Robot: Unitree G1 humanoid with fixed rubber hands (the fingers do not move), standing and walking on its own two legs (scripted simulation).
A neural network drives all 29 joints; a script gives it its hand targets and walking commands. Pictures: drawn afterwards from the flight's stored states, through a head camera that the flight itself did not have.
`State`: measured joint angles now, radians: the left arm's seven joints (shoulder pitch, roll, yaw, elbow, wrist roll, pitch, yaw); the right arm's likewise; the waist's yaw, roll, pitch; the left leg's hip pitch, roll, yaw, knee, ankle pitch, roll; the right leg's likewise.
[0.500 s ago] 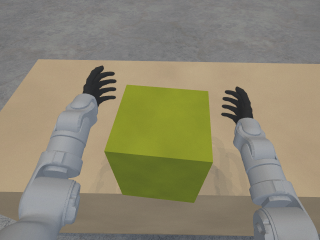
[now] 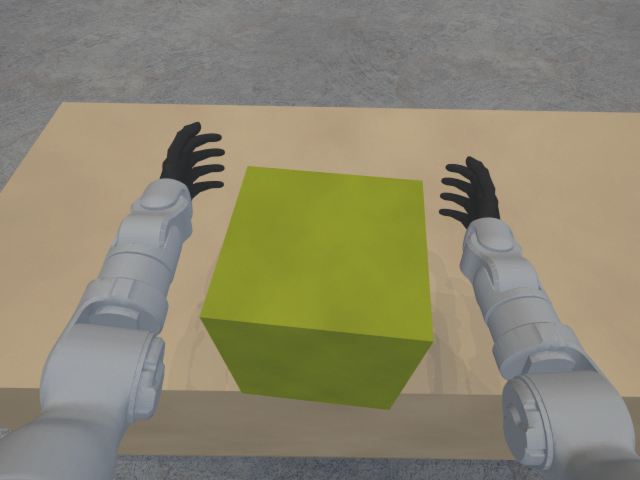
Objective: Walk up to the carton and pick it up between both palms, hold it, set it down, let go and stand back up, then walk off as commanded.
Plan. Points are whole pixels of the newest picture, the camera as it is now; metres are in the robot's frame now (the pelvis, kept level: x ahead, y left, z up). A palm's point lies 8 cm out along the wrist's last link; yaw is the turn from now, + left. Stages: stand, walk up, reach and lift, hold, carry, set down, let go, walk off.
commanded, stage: reach and lift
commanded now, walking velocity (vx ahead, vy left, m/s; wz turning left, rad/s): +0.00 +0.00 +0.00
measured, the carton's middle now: (323, 297) +0.34 +0.02 +0.02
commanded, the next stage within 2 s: none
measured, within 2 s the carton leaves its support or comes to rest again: neither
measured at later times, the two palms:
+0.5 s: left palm (180, 230) +0.44 +0.22 +0.03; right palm (465, 254) +0.41 -0.18 +0.02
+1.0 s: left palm (228, 234) +0.44 +0.15 +0.02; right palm (451, 254) +0.41 -0.17 +0.01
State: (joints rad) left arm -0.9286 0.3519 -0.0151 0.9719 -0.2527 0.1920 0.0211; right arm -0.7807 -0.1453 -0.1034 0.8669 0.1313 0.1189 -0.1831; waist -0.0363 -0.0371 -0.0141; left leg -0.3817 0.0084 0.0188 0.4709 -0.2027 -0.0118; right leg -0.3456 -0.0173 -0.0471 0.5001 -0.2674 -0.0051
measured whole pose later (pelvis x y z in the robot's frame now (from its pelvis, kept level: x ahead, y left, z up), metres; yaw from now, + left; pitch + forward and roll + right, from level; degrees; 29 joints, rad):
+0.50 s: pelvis +0.00 +0.01 -0.01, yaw -1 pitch +20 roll -1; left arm -0.88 0.35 -0.09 1.23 -0.30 -0.25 0.02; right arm -0.78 -0.15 -0.10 1.13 0.13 -0.22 -0.15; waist -0.04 -0.02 -0.15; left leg -0.68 0.03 0.02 0.53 -0.19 -0.01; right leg -0.62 0.00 -0.05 0.50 -0.22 -0.01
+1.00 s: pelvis +0.00 +0.01 -0.01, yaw -1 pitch +21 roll -1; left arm -0.86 0.18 0.02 1.16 -0.01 -0.30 0.03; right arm -0.78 -0.10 -0.11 1.13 0.13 -0.30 -0.15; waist -0.04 -0.02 -0.15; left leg -0.71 0.03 0.02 0.53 -0.19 -0.01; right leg -0.65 0.00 -0.05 0.50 -0.22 -0.01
